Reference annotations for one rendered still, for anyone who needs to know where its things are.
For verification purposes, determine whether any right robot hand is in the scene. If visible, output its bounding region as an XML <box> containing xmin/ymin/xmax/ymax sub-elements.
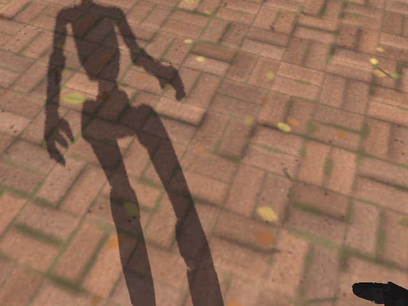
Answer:
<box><xmin>352</xmin><ymin>282</ymin><xmax>408</xmax><ymax>306</ymax></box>

